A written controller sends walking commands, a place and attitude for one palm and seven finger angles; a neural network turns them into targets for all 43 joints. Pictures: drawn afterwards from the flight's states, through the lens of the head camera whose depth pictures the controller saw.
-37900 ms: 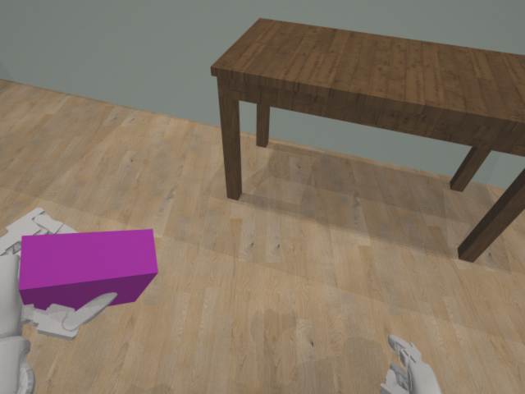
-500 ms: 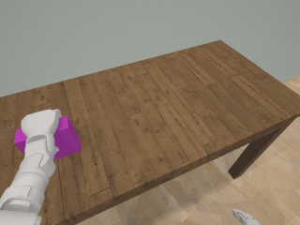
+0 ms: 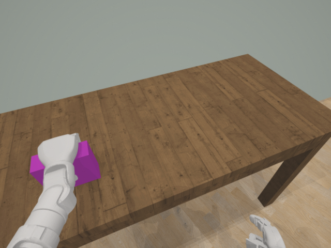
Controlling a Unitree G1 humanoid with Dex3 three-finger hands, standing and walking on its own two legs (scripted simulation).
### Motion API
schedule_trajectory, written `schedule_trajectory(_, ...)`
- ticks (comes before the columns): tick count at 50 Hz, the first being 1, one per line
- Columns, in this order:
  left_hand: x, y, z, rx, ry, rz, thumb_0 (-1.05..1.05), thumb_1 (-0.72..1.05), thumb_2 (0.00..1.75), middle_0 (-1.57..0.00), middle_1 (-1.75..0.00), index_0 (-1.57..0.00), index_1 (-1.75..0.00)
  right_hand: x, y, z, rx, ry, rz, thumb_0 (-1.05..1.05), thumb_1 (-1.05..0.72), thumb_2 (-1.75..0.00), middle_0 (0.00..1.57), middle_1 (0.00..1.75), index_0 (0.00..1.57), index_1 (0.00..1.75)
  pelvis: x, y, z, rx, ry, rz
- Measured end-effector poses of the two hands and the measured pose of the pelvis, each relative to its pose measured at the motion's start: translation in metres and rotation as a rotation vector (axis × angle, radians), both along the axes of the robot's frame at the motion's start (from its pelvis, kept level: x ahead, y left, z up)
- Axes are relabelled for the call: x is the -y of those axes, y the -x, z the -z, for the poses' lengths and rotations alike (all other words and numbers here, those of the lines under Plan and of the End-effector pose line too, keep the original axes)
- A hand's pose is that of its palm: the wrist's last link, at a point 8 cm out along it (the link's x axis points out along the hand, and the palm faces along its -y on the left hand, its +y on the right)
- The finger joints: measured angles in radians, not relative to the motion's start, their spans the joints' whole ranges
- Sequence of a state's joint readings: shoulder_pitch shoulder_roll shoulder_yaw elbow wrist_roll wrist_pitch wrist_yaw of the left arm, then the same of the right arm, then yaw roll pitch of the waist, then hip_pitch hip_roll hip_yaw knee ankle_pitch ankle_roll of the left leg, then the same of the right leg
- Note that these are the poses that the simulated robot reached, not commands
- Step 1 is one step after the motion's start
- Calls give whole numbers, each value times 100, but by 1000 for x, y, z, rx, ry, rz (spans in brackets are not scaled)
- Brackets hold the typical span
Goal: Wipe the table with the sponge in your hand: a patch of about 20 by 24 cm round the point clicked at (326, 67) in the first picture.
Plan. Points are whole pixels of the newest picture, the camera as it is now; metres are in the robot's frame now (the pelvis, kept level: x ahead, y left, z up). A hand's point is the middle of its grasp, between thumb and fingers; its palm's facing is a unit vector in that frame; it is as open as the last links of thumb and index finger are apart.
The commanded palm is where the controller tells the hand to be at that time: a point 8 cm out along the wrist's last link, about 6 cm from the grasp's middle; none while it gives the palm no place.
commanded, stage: wipe back along the first lane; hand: left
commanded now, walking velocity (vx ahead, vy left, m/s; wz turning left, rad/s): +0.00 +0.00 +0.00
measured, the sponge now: (71, 171) +0.30 +0.30 -0.01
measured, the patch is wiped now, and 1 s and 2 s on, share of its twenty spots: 0.90 0.90 0.90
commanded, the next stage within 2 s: lift the sponge slowly off the table in 0.90 s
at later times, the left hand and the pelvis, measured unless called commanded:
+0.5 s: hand (70, 174) +0.27 +0.28 +0.03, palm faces -0.01 -0.04 -1.00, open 9.2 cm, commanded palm +0.23 +0.26 +0.06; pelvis +0.00 -0.01 +0.00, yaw -1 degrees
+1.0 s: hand (72, 191) +0.23 +0.25 +0.03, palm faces +0.00 -0.07 -1.00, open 9.2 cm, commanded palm +0.19 +0.24 +0.07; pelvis +0.00 -0.02 +0.00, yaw -1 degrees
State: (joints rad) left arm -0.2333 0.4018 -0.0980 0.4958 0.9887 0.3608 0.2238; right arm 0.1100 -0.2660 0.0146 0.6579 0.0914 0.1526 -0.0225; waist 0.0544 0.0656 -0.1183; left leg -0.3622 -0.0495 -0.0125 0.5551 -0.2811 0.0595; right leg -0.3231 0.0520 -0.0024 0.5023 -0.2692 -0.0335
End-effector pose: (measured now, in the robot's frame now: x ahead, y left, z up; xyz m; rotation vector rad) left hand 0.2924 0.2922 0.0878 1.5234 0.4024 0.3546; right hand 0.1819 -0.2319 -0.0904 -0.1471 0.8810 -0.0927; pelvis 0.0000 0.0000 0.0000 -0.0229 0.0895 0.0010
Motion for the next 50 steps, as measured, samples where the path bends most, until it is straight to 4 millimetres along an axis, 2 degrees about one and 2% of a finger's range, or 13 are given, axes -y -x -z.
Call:
schedule_trajectory(23,21,33,0,10,15,-6,1,-43,112,-77,-147,-79,-148,9,-14,-6,59,-13,-5,1,-91,-90,20,30,20,30,10,-3,-2,32,-9,14)
schedule_trajectory(39,38,62,1,22,31,13,3,-43,112,-77,-147,-79,-148,2,-39,-19,141,-48,-38,1,-91,-90,20,30,20,30,13,-6,-3,56,-13,23)
schedule_trajectory(50,45,81,1,31,49,1,3,-43,112,-77,-148,-79,-148,-3,-44,-24,160,-54,-60,1,-91,-90,20,30,20,30,15,-2,-3,77,-15,23)
